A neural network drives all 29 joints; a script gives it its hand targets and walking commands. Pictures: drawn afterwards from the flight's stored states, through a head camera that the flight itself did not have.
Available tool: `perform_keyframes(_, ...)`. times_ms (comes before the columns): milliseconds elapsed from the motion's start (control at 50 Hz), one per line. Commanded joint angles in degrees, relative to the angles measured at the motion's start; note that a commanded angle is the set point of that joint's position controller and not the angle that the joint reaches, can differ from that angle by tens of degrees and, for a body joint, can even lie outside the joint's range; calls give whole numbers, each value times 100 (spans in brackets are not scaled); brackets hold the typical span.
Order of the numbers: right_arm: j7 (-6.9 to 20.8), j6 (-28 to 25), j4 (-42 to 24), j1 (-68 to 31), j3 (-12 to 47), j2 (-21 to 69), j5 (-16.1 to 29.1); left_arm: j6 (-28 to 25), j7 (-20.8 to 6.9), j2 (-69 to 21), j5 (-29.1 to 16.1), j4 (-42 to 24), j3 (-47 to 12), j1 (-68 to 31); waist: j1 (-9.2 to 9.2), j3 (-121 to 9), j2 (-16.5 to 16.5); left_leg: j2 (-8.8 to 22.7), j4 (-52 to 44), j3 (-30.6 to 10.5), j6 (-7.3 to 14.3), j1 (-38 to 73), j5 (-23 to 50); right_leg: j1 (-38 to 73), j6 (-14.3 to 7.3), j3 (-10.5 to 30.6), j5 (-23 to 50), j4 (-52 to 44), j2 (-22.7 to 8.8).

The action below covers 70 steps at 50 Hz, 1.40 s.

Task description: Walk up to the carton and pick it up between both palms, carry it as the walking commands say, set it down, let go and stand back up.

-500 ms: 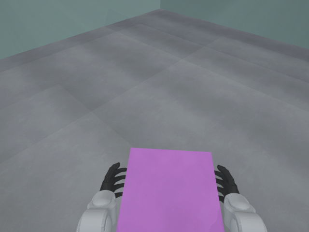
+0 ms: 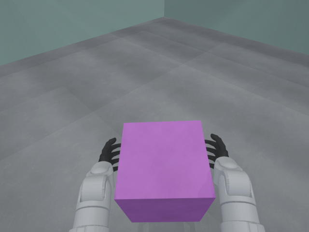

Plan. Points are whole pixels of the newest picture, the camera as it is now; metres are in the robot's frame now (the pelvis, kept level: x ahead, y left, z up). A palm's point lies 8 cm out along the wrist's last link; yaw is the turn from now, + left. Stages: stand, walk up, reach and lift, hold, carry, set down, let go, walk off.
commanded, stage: hold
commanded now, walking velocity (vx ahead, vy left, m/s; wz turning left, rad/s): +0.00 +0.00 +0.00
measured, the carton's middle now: (163, 174) +0.31 -0.02 -0.02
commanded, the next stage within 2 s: set down in 0.26 s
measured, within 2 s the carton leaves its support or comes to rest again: neither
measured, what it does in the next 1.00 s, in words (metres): stands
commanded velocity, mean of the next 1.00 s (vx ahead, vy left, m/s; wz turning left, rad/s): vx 0.00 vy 0.00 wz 0.00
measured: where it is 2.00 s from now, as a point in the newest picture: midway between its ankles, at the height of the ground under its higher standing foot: outside the picture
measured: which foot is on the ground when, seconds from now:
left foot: down 0.00-1.00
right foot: down 0.00-1.00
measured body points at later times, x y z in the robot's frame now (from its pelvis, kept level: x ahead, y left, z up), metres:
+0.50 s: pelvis +0.02 +0.02 +0.01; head -0.03 +0.01 +0.45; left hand +0.33 +0.17 +0.04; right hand +0.33 -0.13 +0.03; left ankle +0.01 +0.14 -0.73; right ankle +0.10 -0.09 -0.73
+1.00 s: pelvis +0.02 +0.03 -0.01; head +0.12 +0.00 +0.43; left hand +0.37 +0.14 -0.05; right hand +0.34 -0.16 -0.07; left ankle +0.01 +0.14 -0.73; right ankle +0.10 -0.09 -0.73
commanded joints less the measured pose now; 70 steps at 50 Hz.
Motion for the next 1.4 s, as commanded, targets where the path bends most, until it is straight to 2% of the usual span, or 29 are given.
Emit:
perform_keyframes(0,1175,4,473,-2577,2477,5303,998,-188,-1316,-4042,-721,477,-2448,-3569,18,-1412,-311,-529,-575,77,320,-1810,-728,1608,175,962,-1975,-770,-128)
perform_keyframes(60,1271,7,865,-2788,2329,5583,885,-302,-1540,-4302,-735,920,-2303,-3911,2,-1276,-331,-502,-648,75,292,-1899,-646,1597,211,927,-2041,-896,-148)
perform_keyframes(120,1383,-65,900,-3231,2334,5786,913,-428,-1674,-4610,-826,946,-2353,-4477,-22,-1601,-257,-449,-733,50,253,-1848,-489,1673,229,865,-1815,-877,-102)
perform_keyframes(220,1551,-210,765,-3576,2597,6063,1076,-499,-1701,-4958,-837,883,-2393,-4656,151,-2290,-64,-407,-856,34,234,-1700,-220,2010,233,875,-1165,-705,-39)
perform_keyframes(240,1575,-203,845,-3479,2627,6083,1065,-496,-1691,-4977,-803,916,-2354,-4522,175,-2292,-137,-406,-868,23,240,-1657,-164,1997,240,857,-1045,-673,-28)
perform_keyframes(260,1642,-359,1102,-3404,3034,6399,1257,-464,-1686,-5431,-463,1112,-2609,-4009,459,-2766,460,-370,-1001,-480,259,-1383,315,2272,240,892,-397,-514,-38)
perform_keyframes(300,1689,-375,1148,-3106,2892,6203,1164,-445,-1663,-5389,-453,1099,-2576,-3809,341,-2629,473,-352,-1144,-484,265,-1581,282,2413,224,783,60,-406,41)
perform_keyframes(320,1699,-406,1165,-3032,2794,6154,1094,-452,-1670,-5358,-412,1169,-2476,-3682,294,-2478,364,-365,-1191,-473,255,-1614,317,2388,228,758,172,-425,47)
perform_keyframes(360,1721,-448,1248,-2963,2516,5939,877,-454,-1687,-5291,-352,1318,-2239,-3533,176,-1952,133,-369,-1288,-465,247,-1733,73,2170,212,693,-24,-494,61)
perform_keyframes(400,1711,-500,1429,-2837,2147,5639,611,-487,-1703,-5262,-305,1475,-2042,-3461,-57,-1393,-71,-373,-1357,-469,235,-1917,-187,1997,185,608,-221,-507,102)
perform_keyframes(440,1683,-585,1455,-2729,1888,5428,454,-559,-1729,-5301,-334,1531,-2026,-3490,-274,-1173,-106,-363,-1373,-470,229,-2044,-349,1944,145,537,-229,-438,140)
perform_keyframes(480,1661,-696,1429,-2729,1754,5333,400,-681,-1726,-5413,-357,1558,-2059,-3572,-379,-1185,-99,-333,-1366,-500,228,-2174,-424,1974,118,490,-123,-317,155)
perform_keyframes(540,1657,-893,1409,-2789,1737,5265,404,-895,-1662,-5484,-313,1634,-2030,-3585,-351,-1543,1,-304,-1246,-505,225,-2249,-215,2002,94,457,222,-114,158)
perform_keyframes(620,1754,-1256,1330,-2764,1989,5107,532,-1258,-1438,-5677,-283,1571,-2135,-3323,-187,-2160,259,-318,-946,-540,102,-2072,973,1598,52,423,896,238,226)
perform_keyframes(640,1783,-1352,1351,-2747,2017,5040,532,-1353,-1372,-5653,-242,1548,-2114,-3256,-108,-2238,292,-334,-838,-535,69,-2038,1265,1376,39,431,928,289,234)
perform_keyframes(700,1835,-1659,1417,-2691,1993,4840,447,-1584,-1191,-5690,-130,1758,-2059,-2952,-51,-2589,375,-357,-592,-574,-15,-1828,1945,746,28,415,926,463,282)
perform_keyframes(780,1829,-2050,1534,-2544,1891,4684,242,-1929,-1048,-5673,-20,1885,-2036,-2781,-131,-2990,355,-407,-329,-588,-56,-1788,2492,290,23,444,1178,611,320)
perform_keyframes(800,1826,-2161,1523,-2507,1878,4650,208,-2034,-1023,-5721,-46,1865,-2112,-2780,-214,-3101,303,-413,-263,-608,-72,-1783,2705,178,33,435,1294,665,341)
perform_keyframes(860,1802,-2442,1560,-2400,1956,4672,141,-2335,-968,-5765,-47,1808,-2228,-2803,-231,-3423,202,-468,-96,-609,-80,-1957,2947,60,43,443,1662,811,364)
perform_keyframes(960,1708,-2836,1676,-2367,1943,4686,-25,-2737,-970,-5465,176,2084,-2037,-2774,-214,-3573,-11,-622,152,-535,8,-2763,2298,-48,84,436,2006,1091,340)
perform_keyframes(1000,1652,-2985,1665,-2502,1983,4739,-47,-2883,-1004,-5259,279,2217,-1897,-2814,-125,-3682,-95,-688,299,-492,60,-3159,1896,-113,120,460,2001,1228,336)
perform_keyframes(1020,1622,-3042,1703,-2477,1963,4772,-96,-2951,-1042,-5181,297,2236,-1871,-2918,-149,-3754,-144,-720,396,-475,86,-3400,1727,-129,122,490,2045,1307,327)
perform_keyframes(1040,1584,-3105,1728,-2622,1969,4828,-121,-3024,-1073,-5034,339,2261,-1778,-3054,-69,-3800,-180,-756,503,-446,110,-3682,1501,-179,144,519,1999,1394,312)
perform_keyframes(1100,1470,-3237,1776,-2852,2073,5091,-102,-3202,-1191,-4760,317,2191,-1808,-3523,-17,-4156,-286,-838,828,-332,179,-4335,963,-204,225,619,1788,1622,299)
perform_keyframes(1180,1280,-3225,1924,-3307,2230,5470,-48,-3257,-1384,-4432,254,2133,-1871,-4343,95,-4473,-197,-923,1308,-184,228,-5206,-31,-340,323,899,694,1817,227)
perform_keyframes(1280,1130,-3027,2166,-3947,2352,5729,4,-3081,-1621,-4555,20,2238,-1913,-5231,171,-4805,124,-961,1918,-112,176,-6015,-748,-680,327,1152,-925,2090,229)
perform_keyframes(1300,1104,-2979,2256,-4095,2293,5678,-17,-3022,-1671,-4595,-27,2313,-1885,-5379,136,-4857,203,-953,2016,-116,147,-6139,-894,-809,312,1162,-1256,2156,231)
perform_keyframes(1340,1065,-2885,2377,-4290,2253,5709,-22,-2913,-1744,-4655,-102,2435,-1855,-5591,113,-4941,146,-916,2175,-141,115,-6326,-1097,-988,318,1176,-1700,2251,232)
perform_keyframes(1380,1061,-2793,2345,-4493,2269,5761,26,-2808,-1798,-4806,-183,2629,-1807,-5626,85,-5029,-57,-911,2293,-136,96,-6430,-1211,-1135,344,1117,-1897,2345,258)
